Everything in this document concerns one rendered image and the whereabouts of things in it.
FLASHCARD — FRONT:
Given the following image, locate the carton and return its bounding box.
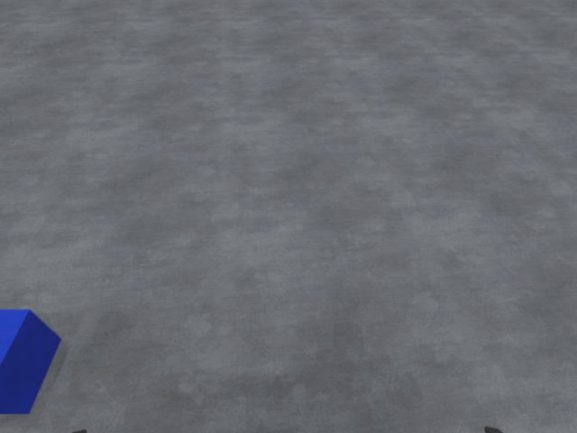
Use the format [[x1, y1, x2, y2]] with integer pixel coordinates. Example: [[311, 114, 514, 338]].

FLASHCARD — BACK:
[[0, 309, 61, 414]]

